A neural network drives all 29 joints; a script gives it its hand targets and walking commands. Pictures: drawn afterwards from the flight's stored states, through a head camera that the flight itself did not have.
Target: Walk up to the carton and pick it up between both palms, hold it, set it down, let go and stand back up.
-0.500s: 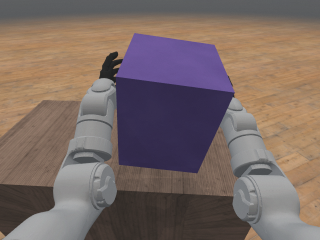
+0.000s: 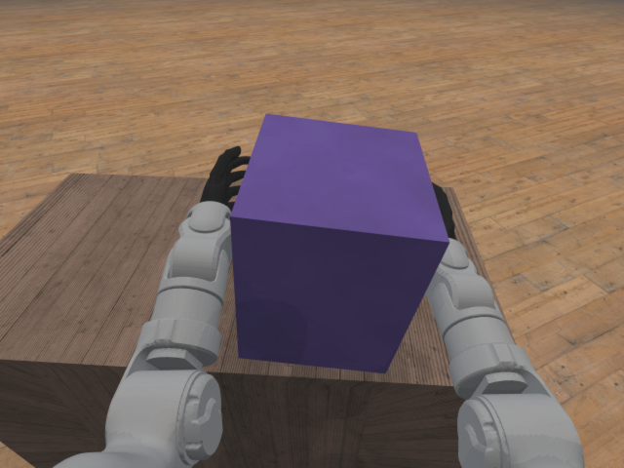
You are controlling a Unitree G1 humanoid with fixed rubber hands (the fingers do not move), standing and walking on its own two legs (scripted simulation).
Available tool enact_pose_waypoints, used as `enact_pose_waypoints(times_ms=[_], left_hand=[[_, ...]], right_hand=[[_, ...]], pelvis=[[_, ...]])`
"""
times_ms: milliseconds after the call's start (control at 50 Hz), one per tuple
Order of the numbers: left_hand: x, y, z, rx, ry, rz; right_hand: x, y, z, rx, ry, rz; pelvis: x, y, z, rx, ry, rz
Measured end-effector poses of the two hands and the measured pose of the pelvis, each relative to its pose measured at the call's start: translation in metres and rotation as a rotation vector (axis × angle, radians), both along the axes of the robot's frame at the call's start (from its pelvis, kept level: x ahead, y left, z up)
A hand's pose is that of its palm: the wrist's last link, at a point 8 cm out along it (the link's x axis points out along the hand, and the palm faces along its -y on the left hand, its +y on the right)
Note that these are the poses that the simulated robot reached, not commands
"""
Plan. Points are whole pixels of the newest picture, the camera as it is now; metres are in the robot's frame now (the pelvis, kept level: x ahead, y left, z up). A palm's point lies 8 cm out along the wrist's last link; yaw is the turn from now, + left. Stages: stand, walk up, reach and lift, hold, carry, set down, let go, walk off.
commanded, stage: set down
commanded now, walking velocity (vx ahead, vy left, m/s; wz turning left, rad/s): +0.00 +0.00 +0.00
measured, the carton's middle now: (326, 246) +0.38 +0.00 +0.14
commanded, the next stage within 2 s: none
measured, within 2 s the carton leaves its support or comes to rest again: neither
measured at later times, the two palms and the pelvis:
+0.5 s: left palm (221, 200) +0.41 +0.14 +0.19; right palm (436, 238) +0.39 -0.15 +0.14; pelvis +0.00 +0.00 +0.00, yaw +0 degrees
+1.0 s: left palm (222, 214) +0.43 +0.15 +0.15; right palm (423, 244) +0.41 -0.14 +0.11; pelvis +0.03 +0.01 +0.00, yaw +0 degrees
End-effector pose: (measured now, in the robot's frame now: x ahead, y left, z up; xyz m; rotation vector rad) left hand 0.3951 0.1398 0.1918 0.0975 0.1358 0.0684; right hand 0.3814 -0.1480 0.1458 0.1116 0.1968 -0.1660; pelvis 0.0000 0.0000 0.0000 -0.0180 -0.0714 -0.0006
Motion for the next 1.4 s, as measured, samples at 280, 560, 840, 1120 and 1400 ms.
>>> enact_pose_waypoints(times_ms=[280,560,840,1120,1400], left_hand=[[0.000,-0.001,0.009,-0.003,-0.023,-0.003],[0.017,-0.002,-0.005,-0.022,-0.012,-0.023],[0.031,0.005,-0.030,-0.028,0.009,-0.023],[0.038,0.007,-0.048,-0.035,0.025,-0.036],[0.042,0.005,-0.066,-0.048,0.047,-0.052]], right_hand=[[-0.001,0.000,0.005,-0.022,-0.022,-0.001],[0.011,-0.002,-0.005,-0.098,-0.010,0.000],[0.026,0.004,-0.020,-0.107,0.011,0.002],[0.030,0.005,-0.036,-0.141,0.028,-0.003],[0.028,0.003,-0.048,-0.133,0.049,-0.025]], pelvis=[[-0.001,0.000,0.000,0.000,-0.002,0.000],[0.007,0.001,0.000,-0.001,0.009,0.000],[0.022,0.004,0.001,-0.005,0.032,-0.001],[0.031,0.006,0.001,-0.008,0.044,-0.002],[0.035,0.007,0.001,-0.009,0.050,-0.002]])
